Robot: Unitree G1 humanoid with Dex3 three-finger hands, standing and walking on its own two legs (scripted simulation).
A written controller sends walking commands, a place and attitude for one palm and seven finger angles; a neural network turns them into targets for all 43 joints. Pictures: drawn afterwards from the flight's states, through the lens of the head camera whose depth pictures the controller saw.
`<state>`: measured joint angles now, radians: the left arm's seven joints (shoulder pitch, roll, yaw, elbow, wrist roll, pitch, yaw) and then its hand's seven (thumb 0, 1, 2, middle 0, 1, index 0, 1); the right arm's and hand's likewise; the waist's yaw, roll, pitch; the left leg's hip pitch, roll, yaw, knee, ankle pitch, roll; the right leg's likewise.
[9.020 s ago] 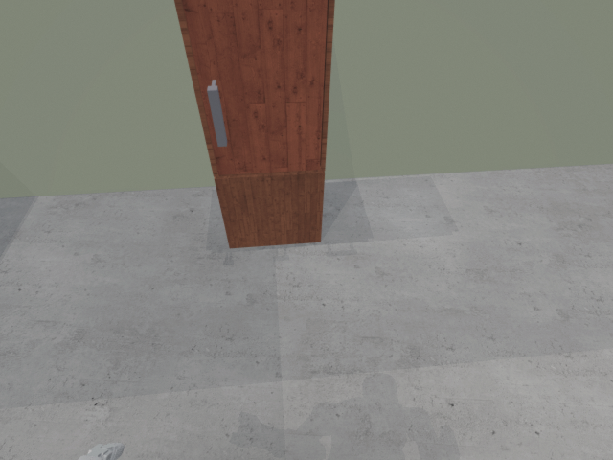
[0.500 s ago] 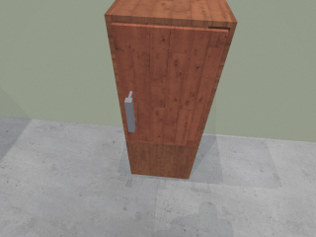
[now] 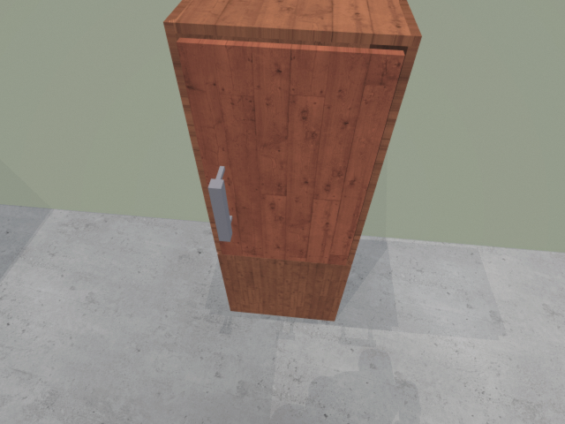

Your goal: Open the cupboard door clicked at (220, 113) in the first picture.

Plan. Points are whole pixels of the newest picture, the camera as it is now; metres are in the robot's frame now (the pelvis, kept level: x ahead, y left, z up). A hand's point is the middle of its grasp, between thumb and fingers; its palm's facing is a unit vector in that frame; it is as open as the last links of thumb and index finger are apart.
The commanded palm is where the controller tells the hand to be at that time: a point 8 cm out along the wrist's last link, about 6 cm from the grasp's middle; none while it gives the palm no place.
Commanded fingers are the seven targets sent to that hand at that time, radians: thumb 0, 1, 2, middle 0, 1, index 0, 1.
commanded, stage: come to a stop and stand still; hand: left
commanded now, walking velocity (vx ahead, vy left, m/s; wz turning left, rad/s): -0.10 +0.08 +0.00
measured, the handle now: (223, 204) +0.57 +0.17 -0.10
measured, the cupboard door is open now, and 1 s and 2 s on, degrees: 0 0 0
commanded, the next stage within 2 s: look again from close up in 0.82 s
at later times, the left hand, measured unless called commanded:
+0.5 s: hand out of the picture +0.04 +0.23 -0.17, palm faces +0.04 -0.96 -0.26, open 7.4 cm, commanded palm none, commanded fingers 0.00 0.90 0.90 -0.20 -0.30 -0.20 -0.30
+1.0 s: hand out of the picture -0.07 +0.21 -0.18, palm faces +0.03 -0.98 -0.19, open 7.4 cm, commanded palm none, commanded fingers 0.00 0.90 0.90 -0.20 -0.30 -0.20 -0.30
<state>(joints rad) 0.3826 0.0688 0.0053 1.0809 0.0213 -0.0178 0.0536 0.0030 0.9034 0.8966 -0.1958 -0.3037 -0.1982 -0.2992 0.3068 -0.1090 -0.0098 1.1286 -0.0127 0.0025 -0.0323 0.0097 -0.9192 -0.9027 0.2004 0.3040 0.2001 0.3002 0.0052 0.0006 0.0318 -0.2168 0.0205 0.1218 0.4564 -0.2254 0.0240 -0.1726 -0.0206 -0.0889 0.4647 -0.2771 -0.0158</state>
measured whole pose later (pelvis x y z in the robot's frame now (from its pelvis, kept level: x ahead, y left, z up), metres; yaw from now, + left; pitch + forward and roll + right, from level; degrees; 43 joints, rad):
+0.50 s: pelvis -0.03 +0.03 -0.01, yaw +1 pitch -2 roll -1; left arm 0.26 0.22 0.02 0.91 0.03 0.01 0.03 0.01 0.90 0.90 -0.20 -0.30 -0.20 -0.30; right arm 0.26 -0.19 -0.02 0.93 -0.03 0.00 -0.01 0.00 -0.91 -0.90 0.20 0.30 0.20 0.30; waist -0.01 0.01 -0.01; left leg -0.28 0.00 0.12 0.57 -0.25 0.07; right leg -0.23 -0.05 -0.09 0.56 -0.29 0.02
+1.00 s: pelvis -0.05 +0.03 +0.00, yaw +1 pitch -2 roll -1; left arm 0.37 0.17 -0.01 1.06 0.03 0.01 0.03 0.01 0.90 0.90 -0.20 -0.30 -0.20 -0.30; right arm 0.30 -0.19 -0.02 1.07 -0.02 0.01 0.00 0.00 -0.90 -0.90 0.20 0.30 0.20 0.30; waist 0.00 -0.01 0.01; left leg -0.25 -0.01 0.13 0.42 -0.15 0.07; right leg -0.20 -0.05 -0.09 0.43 -0.19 0.02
